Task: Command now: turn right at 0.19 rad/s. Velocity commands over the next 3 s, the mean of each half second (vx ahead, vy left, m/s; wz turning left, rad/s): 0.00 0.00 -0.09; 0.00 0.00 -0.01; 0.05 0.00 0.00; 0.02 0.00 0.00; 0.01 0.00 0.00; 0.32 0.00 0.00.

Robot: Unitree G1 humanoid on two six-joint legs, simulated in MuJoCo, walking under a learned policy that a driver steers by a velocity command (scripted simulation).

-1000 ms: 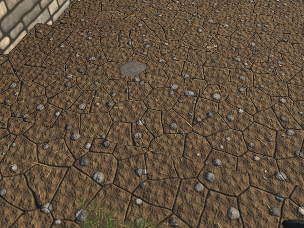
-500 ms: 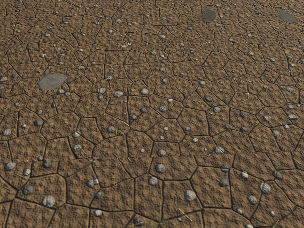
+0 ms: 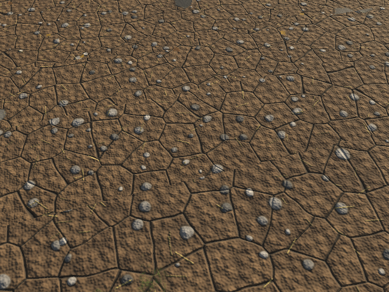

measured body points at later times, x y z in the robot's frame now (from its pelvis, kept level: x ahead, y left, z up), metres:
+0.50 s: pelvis -0.01 -0.01 -0.01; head +0.02 -0.01 +0.43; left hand +0.19 +0.21 -0.09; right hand +0.09 -0.26 -0.14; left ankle -0.01 +0.14 -0.74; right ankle -0.01 -0.10 -0.74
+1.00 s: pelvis -0.01 -0.01 -0.01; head +0.02 -0.01 +0.44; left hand +0.15 +0.24 -0.10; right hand +0.14 -0.26 -0.12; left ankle -0.01 +0.14 -0.74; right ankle -0.01 -0.10 -0.74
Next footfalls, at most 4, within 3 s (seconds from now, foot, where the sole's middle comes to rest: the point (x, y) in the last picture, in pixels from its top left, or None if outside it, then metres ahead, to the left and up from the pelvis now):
0.22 left None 0.04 0.13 -0.78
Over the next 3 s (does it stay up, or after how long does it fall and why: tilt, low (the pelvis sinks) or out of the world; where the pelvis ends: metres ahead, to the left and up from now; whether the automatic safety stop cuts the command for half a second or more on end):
stays up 0.14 0.00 -0.02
